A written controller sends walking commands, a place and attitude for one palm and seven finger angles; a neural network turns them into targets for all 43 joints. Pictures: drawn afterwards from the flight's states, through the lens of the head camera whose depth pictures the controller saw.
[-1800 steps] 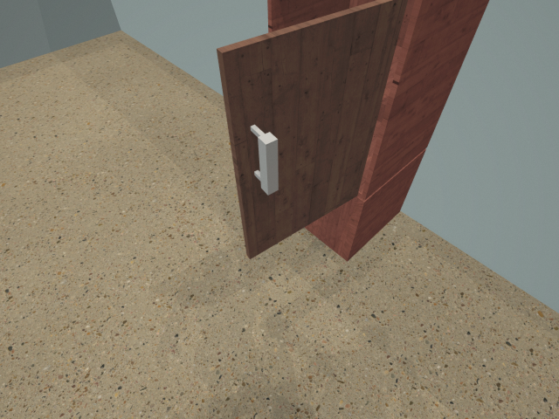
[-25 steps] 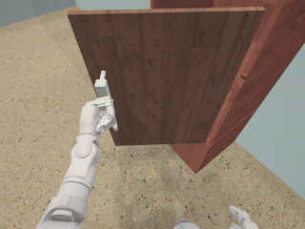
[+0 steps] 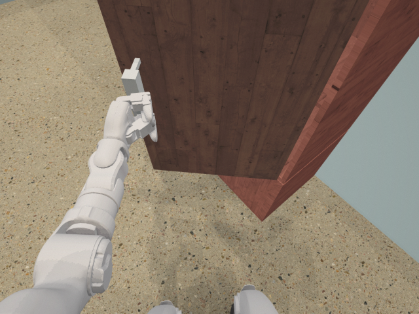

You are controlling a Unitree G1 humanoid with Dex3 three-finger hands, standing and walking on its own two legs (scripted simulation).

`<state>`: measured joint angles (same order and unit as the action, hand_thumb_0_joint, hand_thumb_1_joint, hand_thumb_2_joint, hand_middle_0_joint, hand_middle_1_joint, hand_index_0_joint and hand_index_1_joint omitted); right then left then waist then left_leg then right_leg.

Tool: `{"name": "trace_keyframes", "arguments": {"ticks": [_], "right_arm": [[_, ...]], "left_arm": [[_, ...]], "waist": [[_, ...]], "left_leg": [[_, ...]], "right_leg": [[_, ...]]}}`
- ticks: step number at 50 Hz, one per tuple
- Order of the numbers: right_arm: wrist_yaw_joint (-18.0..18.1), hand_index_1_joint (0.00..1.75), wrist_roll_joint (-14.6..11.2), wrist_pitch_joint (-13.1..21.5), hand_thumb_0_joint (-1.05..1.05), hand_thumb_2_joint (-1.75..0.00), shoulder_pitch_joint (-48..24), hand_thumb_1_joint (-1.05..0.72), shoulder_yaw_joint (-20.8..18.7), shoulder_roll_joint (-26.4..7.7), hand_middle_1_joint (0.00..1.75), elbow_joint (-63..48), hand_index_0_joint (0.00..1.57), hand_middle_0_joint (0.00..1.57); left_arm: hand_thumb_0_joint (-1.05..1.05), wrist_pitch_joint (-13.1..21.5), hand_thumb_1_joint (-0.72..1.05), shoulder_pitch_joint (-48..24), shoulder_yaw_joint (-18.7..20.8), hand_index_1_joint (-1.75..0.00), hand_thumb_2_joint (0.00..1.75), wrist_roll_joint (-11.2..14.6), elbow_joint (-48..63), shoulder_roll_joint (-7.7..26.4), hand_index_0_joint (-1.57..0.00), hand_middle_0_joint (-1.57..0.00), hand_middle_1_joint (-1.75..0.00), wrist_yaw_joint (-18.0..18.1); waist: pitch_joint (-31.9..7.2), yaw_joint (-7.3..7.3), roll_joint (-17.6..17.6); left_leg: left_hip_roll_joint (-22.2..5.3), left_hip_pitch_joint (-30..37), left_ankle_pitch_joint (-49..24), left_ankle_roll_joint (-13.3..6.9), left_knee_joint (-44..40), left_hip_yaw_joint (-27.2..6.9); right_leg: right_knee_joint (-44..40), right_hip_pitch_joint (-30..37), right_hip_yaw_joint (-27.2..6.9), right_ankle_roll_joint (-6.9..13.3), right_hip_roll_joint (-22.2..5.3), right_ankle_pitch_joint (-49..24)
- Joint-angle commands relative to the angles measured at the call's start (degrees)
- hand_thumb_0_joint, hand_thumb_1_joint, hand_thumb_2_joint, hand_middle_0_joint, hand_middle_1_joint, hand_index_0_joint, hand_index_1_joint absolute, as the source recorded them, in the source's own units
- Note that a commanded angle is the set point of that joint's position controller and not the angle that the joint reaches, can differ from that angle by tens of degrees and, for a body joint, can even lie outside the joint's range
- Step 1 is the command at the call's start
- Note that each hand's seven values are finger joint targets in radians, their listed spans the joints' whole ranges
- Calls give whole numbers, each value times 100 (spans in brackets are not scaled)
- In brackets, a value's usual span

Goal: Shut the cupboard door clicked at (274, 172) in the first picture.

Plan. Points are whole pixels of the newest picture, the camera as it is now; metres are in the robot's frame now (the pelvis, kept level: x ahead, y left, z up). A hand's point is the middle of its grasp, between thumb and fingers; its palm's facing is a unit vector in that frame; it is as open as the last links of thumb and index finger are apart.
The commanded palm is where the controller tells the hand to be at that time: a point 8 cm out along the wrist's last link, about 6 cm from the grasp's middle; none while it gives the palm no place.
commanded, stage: push the door shut along its arc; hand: left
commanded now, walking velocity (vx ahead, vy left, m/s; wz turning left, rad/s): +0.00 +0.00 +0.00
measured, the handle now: (140, 93) +0.54 +0.13 +0.08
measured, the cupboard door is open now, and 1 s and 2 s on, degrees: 45 35 27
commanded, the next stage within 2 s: pull the fist back off the door in 1.24 s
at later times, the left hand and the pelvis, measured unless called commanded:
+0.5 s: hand (169, 102) +0.51 +0.07 +0.09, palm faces -0.27 -0.96 -0.02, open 3.1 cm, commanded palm +0.52 +0.11 +0.08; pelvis -0.01 +0.00 -0.01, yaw -1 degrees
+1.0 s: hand (185, 83) +0.56 +0.03 +0.09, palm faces -0.38 -0.92 -0.01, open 3.1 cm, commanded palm +0.57 +0.08 +0.08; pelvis -0.01 +0.00 -0.03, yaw -2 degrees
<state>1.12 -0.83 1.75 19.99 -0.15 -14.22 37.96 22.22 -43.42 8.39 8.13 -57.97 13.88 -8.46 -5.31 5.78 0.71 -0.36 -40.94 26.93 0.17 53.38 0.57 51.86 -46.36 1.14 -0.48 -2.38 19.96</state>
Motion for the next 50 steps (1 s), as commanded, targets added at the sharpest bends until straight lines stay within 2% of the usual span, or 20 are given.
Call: {"name": "trace_keyframes", "arguments": {"ticks": [1, 5, 11, 14, 15, 19, 20, 22, 23, 26, 28, 31, 32, 34, 37, 41, 44, 46, 48, 50], "right_arm": [[39, 30, 9, 124, 0, -90, 526, -90, -286, -891, 30, -449, 20, 20], [26, 30, 47, 99, 0, -90, 655, -90, -262, -938, 30, -429, 20, 20], [-4, 30, 81, 50, 0, -90, 859, -90, -263, -986, 30, -450, 20, 20], [-6, 30, 73, 24, 0, -90, 912, -90, -257, -970, 30, -485, 20, 20], [8, 30, 78, 28, 0, -90, 960, -90, -248, -982, 30, -493, 20, 20], [21, 30, 84, 32, 0, -90, 1036, -90, -233, -1026, 30, -422, 20, 20], [46, 30, 80, 42, 0, -90, 1075, -90, -228, -1044, 30, -449, 20, 20], [35, 30, 93, 64, 0, -90, 1096, -90, -212, -1037, 30, -390, 20, 20], [39, 30, 101, 67, 0, -90, 1124, -90, -220, -1065, 30, -372, 20, 20], [47, 30, 127, 90, 0, -90, 1201, -90, -200, -1082, 30, -373, 20, 20], [30, 30, 142, 86, 0, -90, 1258, -90, -195, -1086, 30, -383, 20, 20], [15, 30, 161, 75, 0, -90, 1308, -90, -209, -1102, 30, -394, 20, 20], [8, 30, 164, 56, 0, -90, 1323, -90, -195, -1093, 30, -395, 20, 20], [7, 30, 175, 31, 0, -90, 1385, -90, -195, -1120, 30, -421, 20, 20], [11, 30, 189, 10, 0, -90, 1417, -90, -179, -1113, 30, -462, 20, 20], [14, 30, 204, -9, 0, -90, 1475, -90, -167, -1120, 30, -537, 20, 20], [19, 30, 200, -29, 0, -90, 1511, -90, -164, -1122, 30, -544, 20, 20], [52, 30, 198, -17, 0, -90, 1564, -90, -152, -1137, 30, -523, 20, 20], [62, 30, 212, 4, 0, -90, 1596, -90, -163, -1132, 30, -462, 20, 20], [78, 30, 231, 44, 0, -90, 1680, -90, -153, -1148, 30, -438, 20, 20]], "left_arm": [[0, 399, 90, -3378, 37, -150, 90, -67, 1000, 623, -130, -130, -150, -121], [0, 364, 90, -3661, 324, -150, 90, -126, 614, 991, -130, -130, -150, -114], [0, 350, 90, -3986, 465, -150, 90, -172, 437, 1276, -130, -130, -150, -347], [0, 276, 90, -4111, 422, -150, 90, -163, 369, 1279, -130, -130, -150, -481], [0, 273, 90, -4236, 489, -150, 90, -135, 408, 1361, -130, -130, -150, -512], [0, 163, 90, -4629, 480, -150, 90, -162, 190, 1497, -130, -130, -150, -624], [0, 172, 90, -4662, 563, -150, 90, -150, 193, 1603, -130, -130, -150, -646], [0, 102, 90, -4981, 334, -150, 90, -175, 92, 1407, -130, -130, -150, -710], [0, 68, 90, -4981, 442, -150, 90, -175, 1, 1540, -130, -130, -150, -730], [0, 18, 90, -5288, 546, -150, 90, -195, 61, 1750, -130, -130, -150, -788], [0, -62, 90, -5297, 549, -150, 90, -225, -75, 1760, -130, -130, -150, -805], [0, -78, 90, -5343, 536, -150, 90, -286, -33, 1768, -130, -130, -150, -852], [0, -151, 90, -5374, 496, -150, 90, -280, -194, 1719, -130, -130, -150, -864], [0, -250, 90, -5412, 770, -150, 90, -330, -291, 2068, -130, -130, -150, -848], [0, -321, 90, -5578, 806, -150, 90, -377, -280, 2178, -130, -130, -150, -855], [0, -352, 90, -5647, 986, -150, 90, -454, -245, 2510, -130, -130, -150, -932], [0, -486, 90, -5663, 902, -150, 90, -491, -461, 2501, -130, -130, -150, -1030], [0, -511, 90, -5853, 946, -150, 90, -500, -477, 2631, -130, -130, -150, -1104], [0, -561, 90, -6184, 702, -150, 90, -499, -452, 2373, -130, -130, -150, -1161], [0, -576, 90, -6444, 738, -150, 90, -425, -401, 2402, -130, -130, -150, -1194]], "waist": [[-2352, 402, 58], [-2213, 471, 37], [-2684, 549, 153], [-2671, 599, 66], [-2671, 615, 244], [-2509, 796, 56], [-2603, 768, 240], [-2567, 912, 277], [-2590, 918, 212], [-2929, 920, 562], [-2890, 980, 344], [-3140, 958, 576], [-2978, 999, 521], [-2983, 983, 340], [-3017, 1052, 407], [-3266, 1002, 482], [-3104, 1104, 318], [-3223, 1130, 424], [-3150, 1267, 599], [-3242, 1330, 702]], "left_leg": [[63, 853, -1452, -55, -694, -182], [81, 536, -1271, -89, -635, -177], [50, 607, -1650, -91, -445, -204], [70, 393, -1548, -118, -404, -153], [79, 467, -1630, -130, -382, -152], [59, 210, -1277, -154, -318, -185], [72, 277, -1357, -167, -285, -179], [52, 307, -1289, -160, -241, -230], [52, 221, -1252, -171, -195, -216], [59, 361, -1557, -162, -81, -248], [44, 225, -1603, -179, -19, -260], [26, 434, -1869, -154, 77, -286], [34, 288, -1813, -161, 93, -277], [45, -21, -1686, -188, 134, -235], [43, -144, -1700, -207, 200, -207], [48, -298, -1769, -208, 291, -159], [53, -550, -1609, -234, 336, -104], [42, -489, -1663, -233, 376, -115], [18, -328, -1624, -230, 400, -168], [21, -151, -1735, -242, 435, -210]], "right_leg": [[-435, 1164, 48, 182, 252, -1154], [-419, 1103, 22, 175, 261, -1057], [-273, 1093, -10, 172, 280, -1379], [-308, 1233, -58, 152, 288, -1429], [-288, 1160, -41, 168, 293, -1477], [-341, 992, -66, 138, 300, -1163], [-297, 956, -60, 166, 312, -1210], [-301, 724, -44, 144, 301, -1090], [-301, 736, -59, 142, 303, -1064], [-155, 666, -49, 167, 304, -1263], [-132, 667, -36, 152, 310, -1314], [-25, 513, 1, 177, 319, -1458], [-38, 512, -5, 170, 326, -1441], [-34, 722, -41, 165, 338, -1454], [9, 690, -42, 149, 339, -1526], [108, 884, -63, 161, 359, -1707], [53, 910, -86, 138, 372, -1666], [98, 854, -76, 150, 380, -1706], [81, 515, -33, 143, 385, -1529], [125, 396, 23, 179, 416, -1508]]}}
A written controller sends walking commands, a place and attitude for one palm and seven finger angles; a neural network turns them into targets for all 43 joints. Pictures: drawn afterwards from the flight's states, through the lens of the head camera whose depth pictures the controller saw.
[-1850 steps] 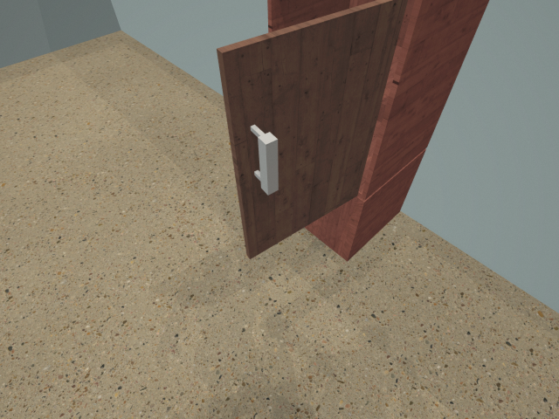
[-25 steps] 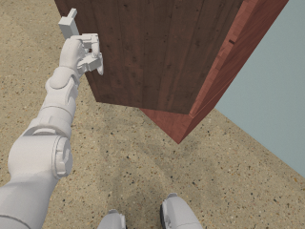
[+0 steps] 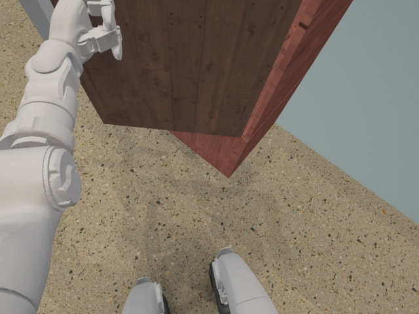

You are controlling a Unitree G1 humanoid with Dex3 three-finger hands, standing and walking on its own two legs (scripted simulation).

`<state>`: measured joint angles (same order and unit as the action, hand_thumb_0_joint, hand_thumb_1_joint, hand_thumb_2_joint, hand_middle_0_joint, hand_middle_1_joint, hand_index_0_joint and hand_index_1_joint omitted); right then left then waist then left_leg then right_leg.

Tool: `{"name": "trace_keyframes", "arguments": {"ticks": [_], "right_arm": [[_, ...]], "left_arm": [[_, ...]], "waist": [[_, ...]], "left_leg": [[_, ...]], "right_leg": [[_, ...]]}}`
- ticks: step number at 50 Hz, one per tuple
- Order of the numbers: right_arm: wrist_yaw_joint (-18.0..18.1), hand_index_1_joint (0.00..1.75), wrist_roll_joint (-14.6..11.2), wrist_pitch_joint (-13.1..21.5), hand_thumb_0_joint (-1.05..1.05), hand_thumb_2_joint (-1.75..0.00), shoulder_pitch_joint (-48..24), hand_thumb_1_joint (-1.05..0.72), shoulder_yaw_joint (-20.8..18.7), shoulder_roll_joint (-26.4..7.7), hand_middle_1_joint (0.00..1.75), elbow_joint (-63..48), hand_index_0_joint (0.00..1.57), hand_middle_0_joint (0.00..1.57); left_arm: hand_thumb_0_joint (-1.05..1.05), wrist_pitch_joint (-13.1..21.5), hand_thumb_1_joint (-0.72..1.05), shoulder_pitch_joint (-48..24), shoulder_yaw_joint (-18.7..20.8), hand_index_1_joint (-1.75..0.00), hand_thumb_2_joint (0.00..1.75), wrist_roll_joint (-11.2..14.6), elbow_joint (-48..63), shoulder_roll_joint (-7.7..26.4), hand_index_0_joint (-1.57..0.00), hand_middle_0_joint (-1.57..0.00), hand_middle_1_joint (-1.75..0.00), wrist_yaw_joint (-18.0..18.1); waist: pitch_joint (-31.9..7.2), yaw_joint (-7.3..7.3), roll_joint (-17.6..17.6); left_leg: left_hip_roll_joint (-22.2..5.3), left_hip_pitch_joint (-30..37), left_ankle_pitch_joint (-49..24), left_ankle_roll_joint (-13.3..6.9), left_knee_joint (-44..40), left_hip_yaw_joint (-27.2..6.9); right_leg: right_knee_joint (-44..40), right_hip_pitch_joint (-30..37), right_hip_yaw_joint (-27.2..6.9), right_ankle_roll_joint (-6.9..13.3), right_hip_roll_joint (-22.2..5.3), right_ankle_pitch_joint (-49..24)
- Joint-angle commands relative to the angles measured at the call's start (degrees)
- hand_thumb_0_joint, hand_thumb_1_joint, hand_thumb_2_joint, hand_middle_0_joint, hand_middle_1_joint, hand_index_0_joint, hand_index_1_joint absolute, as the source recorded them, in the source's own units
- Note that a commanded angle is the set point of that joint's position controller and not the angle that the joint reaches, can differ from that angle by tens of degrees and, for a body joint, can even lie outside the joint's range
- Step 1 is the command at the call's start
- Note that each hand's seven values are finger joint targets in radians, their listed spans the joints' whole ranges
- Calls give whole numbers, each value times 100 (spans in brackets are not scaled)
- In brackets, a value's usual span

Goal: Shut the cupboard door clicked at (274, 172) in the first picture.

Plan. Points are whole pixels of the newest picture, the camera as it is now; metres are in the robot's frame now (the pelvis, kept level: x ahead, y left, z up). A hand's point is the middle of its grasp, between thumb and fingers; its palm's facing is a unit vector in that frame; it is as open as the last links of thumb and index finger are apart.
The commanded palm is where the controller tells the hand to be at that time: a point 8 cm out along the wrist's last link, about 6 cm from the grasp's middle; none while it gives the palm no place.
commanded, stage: push the door shut along its arc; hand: left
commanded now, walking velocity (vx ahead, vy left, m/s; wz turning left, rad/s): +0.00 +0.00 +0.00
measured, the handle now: (57, 23) +0.61 +0.14 +0.11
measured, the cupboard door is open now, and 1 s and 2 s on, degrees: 35 27 27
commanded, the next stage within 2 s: pull the fist back off the door in 0.24 s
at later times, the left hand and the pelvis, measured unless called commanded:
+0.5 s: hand (123, 14) +0.62 +0.03 +0.12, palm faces +0.02 -0.99 +0.11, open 3.1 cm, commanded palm +0.59 +0.06 +0.11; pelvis +0.00 +0.01 -0.02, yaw +1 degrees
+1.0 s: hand (139, 46) +0.55 +0.02 +0.11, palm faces +0.06 -1.00 +0.00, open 3.1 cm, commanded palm +0.51 +0.06 +0.11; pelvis +0.03 +0.00 +0.02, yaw +1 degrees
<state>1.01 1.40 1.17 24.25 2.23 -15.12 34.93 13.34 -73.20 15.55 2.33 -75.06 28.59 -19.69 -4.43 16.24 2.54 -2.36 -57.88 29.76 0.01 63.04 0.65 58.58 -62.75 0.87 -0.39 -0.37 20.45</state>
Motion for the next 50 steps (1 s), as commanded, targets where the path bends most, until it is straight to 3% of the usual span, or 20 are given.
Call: {"name": "trace_keyframes", "arguments": {"ticks": [1, 2, 12, 17, 18, 19, 20, 22, 23, 25, 28, 32, 34, 36, 38, 41, 43, 45, 47, 50], "right_arm": [[88, 30, 18, 112, 0, -90, 1262, -90, -391, -1081, 30, -88, 20, 20], [92, 30, 28, 128, 0, -90, 1266, -90, -396, -1067, 30, -47, 20, 20], [78, 30, 136, 226, 0, -90, 1372, -90, -423, -1111, 30, 264, 20, 20], [81, 30, 171, 238, 0, -90, 1347, -90, -399, -1113, 30, 318, 20, 20], [4, 30, 304, 283, 0, -90, 1536, -90, -289, -1030, 30, 67, 20, 20], [-108, 30, 336, 278, 0, -90, 1526, -90, -258, -1007, 30, 34, 20, 20], [-196, 30, 421, 278, 0, -90, 1625, -90, -297, -996, 30, 36, 20, 20], [-425, 30, 613, 279, 0, -90, 1620, -90, -362, -929, 30, -29, 20, 20], [-536, 30, 713, 290, 0, -90, 1662, -90, -396, -912, 30, -22, 20, 20], [-698, 30, 821, 282, 0, -90, 1728, -90, -481, -924, 30, 88, 20, 20], [-759, 30, 721, 139, 0, -90, 1769, -90, -594, -954, 30, 140, 20, 20], [-612, 30, 525, -89, 0, -90, 1686, -90, -539, -941, 30, 21, 20, 20], [-564, 30, 504, -100, 0, -90, 1631, -90, -533, -884, 30, -76, 20, 20], [-567, 30, 508, -45, 0, -90, 1584, -90, -546, -810, 30, -122, 20, 20], [-610, 30, 525, -11, 0, -90, 1556, -90, -597, -778, 30, -55, 20, 20], [-620, 30, 467, -66, 0, -90, 1552, -90, -661, -781, 30, -12, 20, 20], [-634, 30, 412, -106, 0, -90, 1414, -90, -696, -747, 30, -32, 20, 20], [-598, 30, 375, -152, 0, -90, 1343, -90, -694, -741, 30, 5, 20, 20], [-563, 30, 375, -160, 0, -90, 1204, -90, -693, -742, 30, 18, 20, 20], [-546, 30, 409, -112, 0, -90, 1050, -90, -714, -679, 30, -36, 20, 20]], "left_arm": [[0, 296, 90, -3495, 61, -150, 90, 118, 1230, 1036, -130, -130, -150, -105], [0, 264, 90, -3682, -75, -150, 90, 122, 1228, 856, -130, -130, -150, -115], [0, 125, 90, -4398, -515, -150, 90, 33, 980, 219, -130, -130, -150, -60], [0, 47, 90, -4666, -579, -150, 90, -28, 802, 173, -130, -130, -150, -47], [0, -69, 90, -4533, 712, -150, 90, 291, 709, 550, -130, -130, -150, 1129], [0, -131, 90, -4189, 529, -150, 90, 116, 500, 325, -130, -130, -150, 1733], [0, -79, 90, -4177, 688, -150, 90, 64, 490, 177, -130, -130, -150, 2252], [0, 205, 90, -4276, 574, -150, 90, -324, 890, -290, -130, -130, -150, 3216], [0, 440, 90, -4314, 574, -150, 90, -629, 1100, -278, -130, -130, -150, 3683], [0, 793, 90, -4235, 274, -150, 90, -1267, 1012, -405, -130, -130, -150, 4193], [0, 867, 90, -4060, -124, -150, 90, -1530, 1059, -458, -130, -130, -150, 4069], [0, 558, 90, -3754, 245, -150, 90, -1019, 1046, -93, -130, -130, -150, 3679], [0, 676, 90, -3477, 460, -150, 90, -770, 1410, -47, -130, -130, -150, 3625], [0, 990, 90, -3060, 304, -150, 90, -703, 1738, -375, -130, -130, -150, 3614], [0, 1219, 90, -2583, 49, -150, 90, -734, 1742, -779, -130, -130, -150, 3632], [0, 1259, 90, -1875, -139, -150, 90, -752, 1601, -1097, -130, -130, -150, 3604], [0, 1166, 90, -1588, -522, -150, 90, -631, 1590, -1683, -130, -130, -150, 3563], [0, 1135, 90, -1606, -561, -150, 90, -540, 1546, -1777, -130, -130, -150, 3590], [0, 1243, 90, -1628, -391, -150, 90, -483, 1713, -1606, -130, -130, -150, 3672], [0, 1618, 90, -1630, -439, -150, 90, -536, 2387, -1626, -130, -130, -150, 3775]], "waist": [[-3459, 259, 574], [-3407, 364, 571], [-3296, 654, 1002], [-3210, 762, 1073], [-3314, 427, 1341], [-3316, 446, 1085], [-3316, 523, 716], [-3648, 436, 975], [-3892, 380, 1041], [-3979, 430, 1005], [-4177, 394, 835], [-4014, 230, 461], [-4110, 72, 333], [-4135, -51, 381], [-3804, -80, 243], [-3490, -187, -65], [-3139, -178, -143], [-2755, -185, -180], [-2735, -265, -236], [-3086, -398, 82]], "left_leg": [[202, 1589, -2036, -205, -499, -240], [200, 1590, -2053, -219, -457, -257], [130, 2212, -2369, -171, -285, -528], [158, 2005, -2209, -197, -185, -493], [130, 1584, -1935, -89, -249, -559], [120, 1375, -1796, -64, -305, -588], [100, 1381, -1865, -74, -328, -664], [113, 1632, -2267, -2, -207, -598], [114, 1764, -2506, 37, -104, -584], [75, 1905, -2887, 86, -10, -603], [142, 1896, -2754, 25, -208, -400], [225, 1521, -2292, -61, -611, -252], [244, 1565, -2350, -72, -731, -189], [226, 1861, -2618, -40, -784, -173], [226, 1870, -2651, -33, -829, -90], [223, 1904, -2672, -31, -1011, -45], [240, 1926, -2514, -36, -1107, 30], [267, 1873, -2219, -48, -1221, 38], [296, 1822, -2072, -60, -1247, 48], [309, 2188, -2445, -43, -1193, 54]], "right_leg": [[-533, 1969, 43, 165, 205, -1521], [-521, 1853, 57, 162, 210, -1530], [-388, 729, 273, 215, 231, -1252], [-314, 580, 312, 240, 257, -1135], [-366, 697, 238, 177, 187, -1025], [-323, 827, 236, 132, 169, -961], [-331, 875, 285, 75, 178, -1018], [-263, 768, 283, 41, 148, -1264], [-186, 728, 285, 34, 160, -1397], [-95, 651, 303, 29, 174, -1605], [-303, 1346, 214, 65, 153, -1867], [-594, 2315, 121, 68, 150, -1990], [-674, 2709, 84, 65, 152, -2203], [-663, 2695, 106, 72, 158, -2399], [-747, 2715, 115, 62, 161, -2473], [-852, 2876, 135, 80, 168, -2527], [-996, 2830, 149, 78, 174, -2398], [-1104, 2795, 157, 93, 170, -2126], [-1106, 2861, 113, 95, 146, -2023], [-957, 2936, 109, 122, 111, -2299]]}}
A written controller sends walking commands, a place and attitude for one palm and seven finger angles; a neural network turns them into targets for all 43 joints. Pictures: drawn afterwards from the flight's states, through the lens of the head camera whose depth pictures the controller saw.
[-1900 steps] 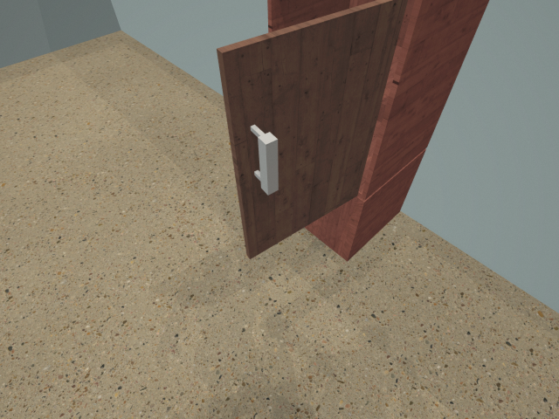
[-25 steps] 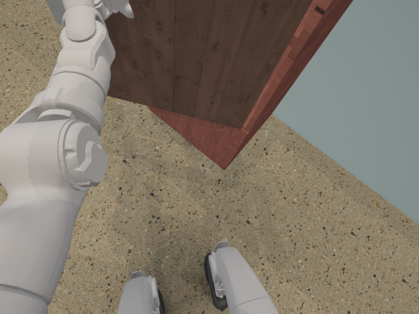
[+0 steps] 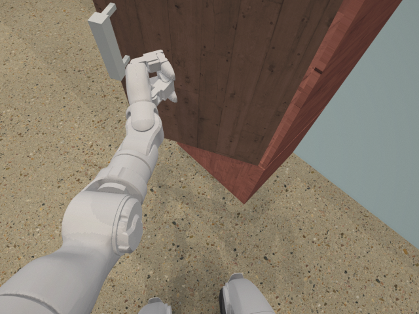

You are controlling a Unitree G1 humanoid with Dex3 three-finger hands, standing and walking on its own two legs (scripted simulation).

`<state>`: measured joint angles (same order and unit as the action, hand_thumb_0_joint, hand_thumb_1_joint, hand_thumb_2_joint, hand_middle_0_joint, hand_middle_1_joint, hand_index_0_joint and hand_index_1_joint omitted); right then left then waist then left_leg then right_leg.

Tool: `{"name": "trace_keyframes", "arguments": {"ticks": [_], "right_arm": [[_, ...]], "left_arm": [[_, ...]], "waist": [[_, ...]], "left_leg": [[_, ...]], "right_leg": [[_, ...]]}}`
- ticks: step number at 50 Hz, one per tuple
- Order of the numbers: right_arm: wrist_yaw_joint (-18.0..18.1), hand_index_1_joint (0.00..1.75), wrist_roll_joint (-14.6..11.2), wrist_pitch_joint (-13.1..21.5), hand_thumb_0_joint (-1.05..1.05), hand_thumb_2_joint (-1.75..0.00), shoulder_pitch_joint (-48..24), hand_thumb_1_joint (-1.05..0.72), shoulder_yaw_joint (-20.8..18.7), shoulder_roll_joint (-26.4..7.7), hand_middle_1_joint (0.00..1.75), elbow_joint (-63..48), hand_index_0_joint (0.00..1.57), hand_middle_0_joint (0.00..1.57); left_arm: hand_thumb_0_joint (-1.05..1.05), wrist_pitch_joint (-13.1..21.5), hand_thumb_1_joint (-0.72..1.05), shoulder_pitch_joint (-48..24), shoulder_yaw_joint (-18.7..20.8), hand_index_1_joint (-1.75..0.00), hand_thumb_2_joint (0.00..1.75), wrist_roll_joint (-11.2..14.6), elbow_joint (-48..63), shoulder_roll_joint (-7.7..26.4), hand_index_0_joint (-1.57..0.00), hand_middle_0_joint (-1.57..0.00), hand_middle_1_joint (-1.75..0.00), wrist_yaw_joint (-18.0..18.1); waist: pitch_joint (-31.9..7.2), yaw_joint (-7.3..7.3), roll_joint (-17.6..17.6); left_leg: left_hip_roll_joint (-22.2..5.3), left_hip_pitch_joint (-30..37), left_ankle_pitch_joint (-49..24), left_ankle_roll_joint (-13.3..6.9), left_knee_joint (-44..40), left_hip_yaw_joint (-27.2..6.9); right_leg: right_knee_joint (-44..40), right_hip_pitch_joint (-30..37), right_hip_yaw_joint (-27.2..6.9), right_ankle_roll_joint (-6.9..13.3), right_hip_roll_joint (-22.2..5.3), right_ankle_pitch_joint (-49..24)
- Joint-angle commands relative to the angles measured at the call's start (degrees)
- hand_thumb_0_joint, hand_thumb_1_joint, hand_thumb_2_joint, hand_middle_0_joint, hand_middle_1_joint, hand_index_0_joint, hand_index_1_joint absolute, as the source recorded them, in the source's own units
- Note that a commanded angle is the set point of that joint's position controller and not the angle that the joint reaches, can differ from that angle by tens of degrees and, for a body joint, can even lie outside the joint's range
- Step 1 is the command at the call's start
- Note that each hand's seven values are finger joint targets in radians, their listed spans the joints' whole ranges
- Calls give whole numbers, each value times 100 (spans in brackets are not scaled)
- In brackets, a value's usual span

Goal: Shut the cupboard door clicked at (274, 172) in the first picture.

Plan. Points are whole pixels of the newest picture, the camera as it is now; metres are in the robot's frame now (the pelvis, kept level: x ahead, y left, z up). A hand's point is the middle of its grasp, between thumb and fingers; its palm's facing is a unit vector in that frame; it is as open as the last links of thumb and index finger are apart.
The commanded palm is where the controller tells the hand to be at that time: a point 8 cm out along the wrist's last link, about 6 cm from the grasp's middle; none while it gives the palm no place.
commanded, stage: pull the fist back off the door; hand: left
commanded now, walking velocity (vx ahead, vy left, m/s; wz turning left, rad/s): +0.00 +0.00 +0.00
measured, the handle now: (114, 43) +0.64 +0.12 +0.09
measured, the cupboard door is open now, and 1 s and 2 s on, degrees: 27 27 27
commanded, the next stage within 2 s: draw the hand back to the body in 0.22 s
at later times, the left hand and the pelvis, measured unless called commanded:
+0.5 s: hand (163, 98) +0.47 +0.03 +0.11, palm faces +0.06 -1.00 -0.02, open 3.1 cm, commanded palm +0.41 +0.09 +0.11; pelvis -0.01 +0.00 +0.01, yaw -1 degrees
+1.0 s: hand (69, 174) +0.32 +0.14 +0.16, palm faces +0.05 -0.98 -0.17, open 3.1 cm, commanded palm +0.28 +0.20 +0.17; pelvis +0.00 +0.00 +0.06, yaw +0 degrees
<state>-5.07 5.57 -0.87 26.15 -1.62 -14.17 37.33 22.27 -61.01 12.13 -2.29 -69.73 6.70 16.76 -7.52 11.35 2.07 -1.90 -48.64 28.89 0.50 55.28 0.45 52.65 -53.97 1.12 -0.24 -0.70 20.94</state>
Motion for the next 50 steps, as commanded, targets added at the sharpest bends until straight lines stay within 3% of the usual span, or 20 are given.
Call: {"name": "trace_keyframes", "arguments": {"ticks": [1, 5, 7, 9, 13, 16, 17, 20, 22, 25, 29, 30, 31, 35, 40, 42, 43, 47, 48, 50], "right_arm": [[52, 30, -2, 107, 0, -90, 795, -90, -335, -742, 30, -255, 20, 20], [42, 30, -45, 58, 0, -90, 646, -90, -376, -713, 30, -313, 20, 20], [81, 30, -104, -4, 0, -90, 521, -90, -383, -725, 30, -357, 20, 20], [147, 30, -128, -56, 0, -90, 414, -90, -340, -711, 30, -358, 20, 20], [255, 30, -95, 7, 0, -90, 214, -90, -284, -688, 30, -270, 20, 20], [254, 30, -59, 61, 0, -90, 198, -90, -269, -675, 30, -213, 20, 20], [236, 30, -55, 66, 0, -90, 200, -90, -262, -674, 30, -200, 20, 20], [233, 30, -122, -29, 0, -90, 230, -90, -246, -731, 30, -501, 20, 20], [246, 30, -230, -102, 0, -90, 113, -90, -237, -676, 30, -753, 20, 20], [312, 30, -381, -130, 0, -90, -43, -90, -246, -677, 30, -968, 20, 20], [457, 30, -491, 1, 0, -90, -330, -90, -252, -654, 30, -977, 20, 20], [501, 30, -513, 60, 0, -90, -389, -90, -230, -642, 30, -990, 20, 20], [531, 30, -541, 112, 0, -90, -496, -90, -218, -632, 30, -937, 20, 20], [608, 30, -641, 279, 0, -90, -770, -90, -161, -594, 30, -955, 20, 20], [696, 30, -735, 372, 0, -90, -1234, -90, -72, -596, 30, -1155, 20, 20], [712, 30, -767, 379, 0, -90, -1451, -90, -20, -550, 30, -1276, 20, 20], [815, 30, -769, 268, 0, -90, -1645, -90, -44, -426, 30, -1316, 20, 20], [1012, 30, -740, 128, 0, -90, -1913, -90, 83, -363, 30, -1376, 20, 20], [1034, 30, -721, 124, 0, -90, -1953, -90, 111, -347, 30, -1387, 20, 20], [1068, 30, -699, 148, 0, -90, -2007, -90, 141, -349, 30, -1403, 20, 20]], "left_arm": [[0, 825, 90, -2639, -210, -150, 90, -132, 1911, 445, -130, -130, -150, 133], [0, 793, 90, -1951, -661, -150, 90, -231, 1952, -29, -130, -130, -150, 125], [0, 616, 90, -1657, -561, -150, 90, -118, 1972, 15, -130, -130, -150, 143], [0, 496, 90, -2125, -682, -150, 90, -33, 2002, -79, -130, -130, -150, 177], [0, 673, 90, -2751, -605, -150, 90, -10, 2093, 42, -130, -130, -150, 294], [0, 810, 90, -2546, -629, -150, 90, -136, 1793, 47, -130, -130, -150, 261], [0, 784, 90, -2416, -654, -150, 90, -146, 1639, -9, -130, -130, -150, 238], [0, 582, 90, -1021, 129, -150, 90, -25, 1701, 761, -130, -130, -150, 91], [0, 400, 90, -367, -15, -150, 90, 93, 2385, 631, -130, -130, -150, -111], [0, 184, 90, 267, -181, -150, 90, 367, 3373, 535, -130, -130, -150, -382], [0, 108, 90, 447, -573, -150, 90, 576, 4669, 372, -130, -130, -150, -679], [0, 97, 90, 473, -720, -150, 90, 611, 4963, 321, -130, -130, -150, -747], [0, 43, 90, 683, -648, -150, 90, 642, 4987, 416, -130, -130, -150, -818], [0, -274, 90, 1393, -1003, -150, 90, 746, 5448, 216, -130, -130, -150, -1162], [0, -815, 90, 2730, -530, -141, 90, 1057, 5993, 647, -122, -122, -141, -1472], [0, -961, 90, 3012, -563, -135, 90, 1106, 6516, 670, -116, -116, -135, -1597], [0, -1015, 90, 3243, -970, -132, 90, 665, 6878, 1065, -113, -113, -132, -1525], [0, -1368, 90, 3937, -776, -120, 90, 619, 7500, 1207, -102, -102, -120, -1430], [0, -1429, 90, 4041, -783, -117, 90, 603, 7624, 1193, -100, -100, -117, -1421], [0, -1523, 90, 4303, -773, -111, 90, 573, 8004, 1252, -94, -94, -111, -1405]], "waist": [[-2954, 17, 209], [-2755, -30, 92], [-2701, -115, -257], [-2380, 42, -531], [-2388, 155, -473], [-2565, 109, -294], [-2559, 74, -179], [-2963, -491, -465], [-3011, -673, -527], [-2566, -706, -972], [-2000, -636, -836], [-1893, -621, -654], [-1749, -676, -471], [-1364, -772, -67], [-1042, -1138, -451], [-955, -1187, -460], [-892, -1104, -577], [-342, -1169, -374], [-277, -1170, -418], [-242, -1188, -171]], "left_leg": [[255, 1403, -2512, -63, -401, 62], [215, 1525, -2773, -46, -436, 92], [219, 1391, -2497, -55, -548, 120], [260, 1158, -2025, -102, -657, 114], [292, 1127, -1661, -133, -621, 77], [277, 1214, -1847, -94, -566, 30], [281, 1205, -1892, -82, -543, 46], [323, 1117, -2207, -78, -788, 157], [309, 1189, -2296, -80, -987, 262], [274, 1328, -2061, -131, -1303, 315], [222, 1902, -1816, -164, -1631, 309], [224, 2066, -1752, -173, -1711, 300], [219, 2150, -1645, -165, -1786, 296], [211, 2534, -1578, -135, -2069, 232], [227, 2633, -1663, -146, -2398, 240], [234, 2747, -1758, -157, -2494, 250], [249, 2964, -1839, -182, -2763, 209], [207, 3425, -2071, -217, -3080, 180], [197, 3550, -2081, -217, -3160, 157], [182, 3772, -2237, -208, -3266, 143]], "right_leg": [[-292, 2069, 91, 109, 125, -2444], [-294, 2087, 143, 121, 122, -2580], [-394, 2328, 115, 112, 127, -2492], [-539, 2396, 83, 71, 124, -2241], [-532, 2210, 40, 43, 85, -1884], [-370, 2071, 74, 72, 64, -1949], [-360, 2023, 75, 84, 61, -1967], [-417, 3029, 19, 140, 87, -2470], [-597, 3492, -35, 148, 94, -2737], [-1014, 3892, -60, 120, 131, -2598], [-1378, 3803, 6, 80, 162, -2195], [-1464, 3788, 1, 77, 154, -2043], [-1531, 3722, 17, 87, 154, -1885], [-1716, 3707, 100, 140, 129, -1581], [-1967, 4175, 104, 137, 72, -1581], [-2019, 4299, 102, 124, 44, -1695], [-2246, 4566, -95, 110, -72, -1570], [-2601, 4726, -30, 99, -74, -1674], [-2672, 4729, 7, 98, -62, -1657], [-2786, 4846, 33, 120, -54, -1725]]}}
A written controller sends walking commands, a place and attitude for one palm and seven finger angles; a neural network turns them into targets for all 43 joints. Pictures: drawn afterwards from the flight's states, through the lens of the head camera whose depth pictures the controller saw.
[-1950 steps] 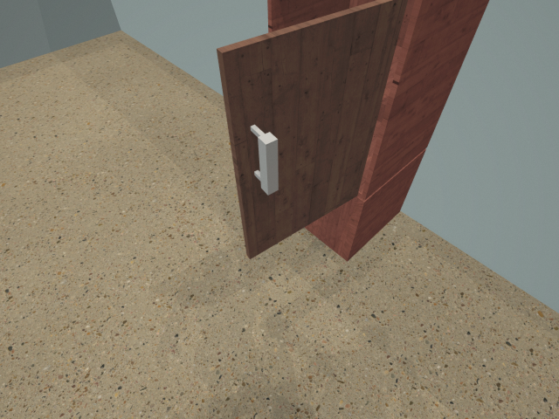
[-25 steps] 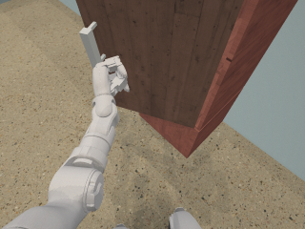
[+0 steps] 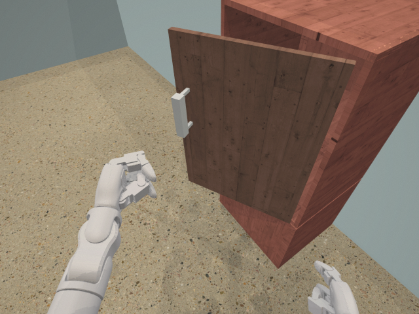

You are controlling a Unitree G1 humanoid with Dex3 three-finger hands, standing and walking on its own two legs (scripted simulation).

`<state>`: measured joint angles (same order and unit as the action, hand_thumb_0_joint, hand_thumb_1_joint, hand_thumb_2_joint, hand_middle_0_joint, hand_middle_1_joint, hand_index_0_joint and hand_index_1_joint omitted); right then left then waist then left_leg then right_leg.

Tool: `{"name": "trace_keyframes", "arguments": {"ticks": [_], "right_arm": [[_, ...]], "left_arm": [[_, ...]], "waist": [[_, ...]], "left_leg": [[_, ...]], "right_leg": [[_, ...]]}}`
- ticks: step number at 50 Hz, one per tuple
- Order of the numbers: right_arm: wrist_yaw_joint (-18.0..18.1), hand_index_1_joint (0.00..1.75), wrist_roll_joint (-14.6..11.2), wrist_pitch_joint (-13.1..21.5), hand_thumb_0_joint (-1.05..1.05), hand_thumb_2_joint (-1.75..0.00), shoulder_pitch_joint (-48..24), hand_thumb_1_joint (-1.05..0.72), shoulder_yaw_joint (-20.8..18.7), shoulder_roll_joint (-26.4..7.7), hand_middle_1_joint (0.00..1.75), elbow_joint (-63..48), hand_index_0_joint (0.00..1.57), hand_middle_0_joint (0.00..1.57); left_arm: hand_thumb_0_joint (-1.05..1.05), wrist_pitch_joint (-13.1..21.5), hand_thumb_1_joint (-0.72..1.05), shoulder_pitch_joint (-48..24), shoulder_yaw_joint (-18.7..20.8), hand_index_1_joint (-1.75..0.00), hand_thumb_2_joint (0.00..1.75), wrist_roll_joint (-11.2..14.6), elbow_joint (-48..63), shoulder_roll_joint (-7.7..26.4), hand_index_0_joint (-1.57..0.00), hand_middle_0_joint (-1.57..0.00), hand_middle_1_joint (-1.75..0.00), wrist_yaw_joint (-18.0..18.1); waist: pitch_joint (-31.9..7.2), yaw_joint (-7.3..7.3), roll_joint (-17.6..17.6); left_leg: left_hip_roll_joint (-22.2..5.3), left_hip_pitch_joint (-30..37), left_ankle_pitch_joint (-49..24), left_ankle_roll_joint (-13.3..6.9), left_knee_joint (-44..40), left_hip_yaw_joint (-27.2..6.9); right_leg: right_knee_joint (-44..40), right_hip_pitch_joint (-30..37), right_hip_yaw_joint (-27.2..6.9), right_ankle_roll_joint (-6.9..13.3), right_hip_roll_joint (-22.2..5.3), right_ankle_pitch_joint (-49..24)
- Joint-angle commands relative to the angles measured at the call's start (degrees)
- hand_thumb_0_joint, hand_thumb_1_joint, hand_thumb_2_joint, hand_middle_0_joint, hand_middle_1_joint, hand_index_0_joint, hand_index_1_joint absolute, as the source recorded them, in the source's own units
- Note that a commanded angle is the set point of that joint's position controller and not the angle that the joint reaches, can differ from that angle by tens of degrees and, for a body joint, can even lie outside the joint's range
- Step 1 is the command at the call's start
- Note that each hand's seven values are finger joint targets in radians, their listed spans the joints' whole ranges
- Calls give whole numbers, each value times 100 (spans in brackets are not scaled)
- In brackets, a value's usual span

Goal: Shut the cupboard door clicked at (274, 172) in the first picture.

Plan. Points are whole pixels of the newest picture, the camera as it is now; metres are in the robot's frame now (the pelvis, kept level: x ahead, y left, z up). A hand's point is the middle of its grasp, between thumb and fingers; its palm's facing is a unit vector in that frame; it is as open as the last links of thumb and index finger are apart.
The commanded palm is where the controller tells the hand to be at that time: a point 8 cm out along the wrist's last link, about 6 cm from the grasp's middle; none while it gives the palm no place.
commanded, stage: draw the hand back to the body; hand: left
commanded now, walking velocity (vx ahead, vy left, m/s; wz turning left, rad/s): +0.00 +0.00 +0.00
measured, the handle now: (184, 112) +0.64 +0.11 +0.04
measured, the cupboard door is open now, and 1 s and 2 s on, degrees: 27 27 27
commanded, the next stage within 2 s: step back with the hand held close in 0.92 s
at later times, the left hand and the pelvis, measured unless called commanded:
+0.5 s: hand (31, 219) +0.21 +0.27 +0.16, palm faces +0.43 -0.82 -0.39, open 5.8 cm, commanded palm +0.16 +0.31 +0.18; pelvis +0.02 +0.01 +0.01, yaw +1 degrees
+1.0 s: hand (15, 229) +0.19 +0.27 +0.17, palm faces +0.48 -0.79 -0.39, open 7.4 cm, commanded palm +0.14 +0.31 +0.18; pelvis +0.00 +0.00 +0.01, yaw +1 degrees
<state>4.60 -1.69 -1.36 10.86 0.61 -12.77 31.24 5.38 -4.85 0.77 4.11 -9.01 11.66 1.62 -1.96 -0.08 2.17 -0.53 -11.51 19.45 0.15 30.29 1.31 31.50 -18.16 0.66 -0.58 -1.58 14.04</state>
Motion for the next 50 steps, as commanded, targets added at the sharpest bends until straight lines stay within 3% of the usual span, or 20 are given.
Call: {"name": "trace_keyframes", "arguments": {"ticks": [1, 5, 9, 15, 17, 27, 28, 30, 33, 38, 40, 46, 48, 50], "right_arm": [[94, 30, 43, 219, 0, -90, -503, -90, -50, -466, 30, -802, 20, 20], [79, 30, 111, 310, 0, -90, -538, -90, -7, -488, 30, -796, 20, 20], [60, 30, 162, 391, 0, -90, -577, -90, 5, -461, 30, -796, 20, 20], [47, 30, 205, 475, 0, -90, -600, -90, -40, -482, 30, -714, 20, 20], [35, 30, 195, 529, 0, -90, -632, -90, -45, -450, 30, -712, 20, 20], [10, 30, 155, 829, 0, -90, -522, -90, -190, -499, 30, -560, 20, 20], [15, 30, 159, 855, 0, -90, -526, -90, -187, -509, 30, -531, 20, 20], [38, 30, 167, 916, 0, -90, -498, -90, -208, -581, 30, -464, 20, 20], [73, 30, 158, 961, 0, -90, -496, -90, -225, -610, 30, -437, 20, 20], [87, 30, 174, 1061, 0, -90, -565, -90, -199, -564, 30, -431, 20, 20], [96, 30, 189, 1091, 0, -90, -569, -90, -193, -572, 30, -408, 20, 20], [92, 30, 150, 1074, 0, -90, -624, -90, -166, -508, 30, -432, 20, 20], [86, 30, 151, 1081, 0, -90, -613, -90, -186, -518, 30, -443, 20, 20], [87, 30, 160, 1084, 0, -90, -599, -90, -194, -531, 30, -417, 20, 20]], "left_arm": [[0, 118, 90, -1096, 437, -108, 90, -61, 2098, 791, -92, -92, -108, 126], [0, -20, 90, -391, 503, -96, 90, -107, 2668, 840, -81, -81, -96, 165], [0, -89, 90, 249, 814, -84, 90, -126, 3283, 1000, -69, -69, -84, 234], [0, -126, 90, 1254, 1552, -66, 90, -98, 3667, 1448, -53, -53, -66, 315], [0, -76, 90, 1345, 1703, -60, 90, -103, 3985, 1512, -47, -47, -60, 343], [0, 79, 90, 2703, 2852, -30, 90, -44, 4428, 2083, -20, -20, -30, 480], [0, 81, 90, 2607, 2594, -30, 90, -69, 4319, 1829, -20, -20, -30, 462], [0, 82, 90, 2430, 2362, -30, 90, -87, 4152, 1657, -20, -20, -30, 459], [0, 124, 90, 2264, 2388, -30, 90, -91, 4071, 1723, -20, -20, -30, 507], [0, 235, 90, 2251, 2546, -30, 90, -121, 4388, 1909, -20, -20, -30, 555], [0, 236, 90, 2377, 2723, -30, 90, -97, 4336, 2066, -20, -20, -30, 564], [0, 225, 90, 2396, 2603, -30, 90, -77, 4188, 1868, -20, -20, -30, 512], [0, 239, 90, 2347, 2599, -30, 90, -83, 4251, 1871, -20, -20, -30, 507], [0, 220, 90, 2537, 2635, -30, 90, -55, 4049, 1876, -20, -20, -30, 500]], "waist": [[-747, -72, -45], [-638, -101, -73], [-657, -152, 46], [-475, -270, -51], [-500, -281, 166], [-303, -427, 233], [-143, -371, 198], [122, -301, 98], [75, -304, -90], [-172, -401, 313], [-120, -442, 203], [224, -394, 334], [127, -387, 300], [126, -408, 22]], "left_leg": [[42, 126, -1351, -158, -824, 43], [9, 348, -1737, -123, -969, -17], [3, 478, -2153, -80, -994, -43], [-17, 381, -2294, -47, -1025, -50], [-15, 418, -2357, -23, -1011, -43], [-82, 273, -2675, 68, -976, -54], [-88, 250, -2502, 50, -998, -26], [-91, 201, -2083, 16, -1081, -44], [-63, 188, -1627, -51, -1121, -69], [-18, 176, -1610, -35, -1135, -86], [-21, 94, -1591, -40, -1132, -87], [-48, 20, -1275, -50, -1180, -15], [-44, 81, -1305, -62, -1160, 1], [-57, 58, -1298, -85, -1155, -4]], "right_leg": [[-699, 1317, 101, 156, 33, -1087], [-819, 1491, 191, 161, 66, -1317], [-823, 1670, 241, 158, 73, -1607], [-895, 1830, 240, 133, 62, -1658], [-862, 1814, 246, 132, 59, -1641], [-806, 1744, 290, 105, 58, -1588], [-835, 1584, 286, 93, 55, -1449], [-944, 1401, 299, 93, 46, -1114], [-937, 1354, 277, 86, 51, -784], [-870, 1595, 242, 128, 45, -804], [-920, 1653, 232, 130, 47, -846], [-1008, 1451, 176, 127, 57, -578], [-989, 1452, 179, 121, 70, -614], [-1035, 1480, 181, 107, 63, -614]]}}
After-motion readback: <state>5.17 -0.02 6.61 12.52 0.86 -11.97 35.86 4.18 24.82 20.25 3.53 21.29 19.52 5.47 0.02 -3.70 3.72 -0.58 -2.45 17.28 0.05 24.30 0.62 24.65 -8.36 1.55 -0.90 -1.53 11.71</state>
